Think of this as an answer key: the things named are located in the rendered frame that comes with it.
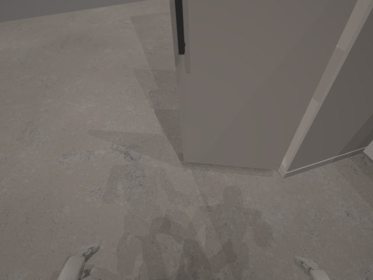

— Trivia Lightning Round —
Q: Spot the robot right hand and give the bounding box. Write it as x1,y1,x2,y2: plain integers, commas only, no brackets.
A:
294,256,330,280

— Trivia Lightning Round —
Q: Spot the robot left hand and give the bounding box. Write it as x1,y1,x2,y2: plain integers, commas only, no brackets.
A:
57,243,101,280

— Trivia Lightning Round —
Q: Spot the fridge door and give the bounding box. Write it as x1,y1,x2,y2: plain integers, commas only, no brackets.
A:
169,0,358,170

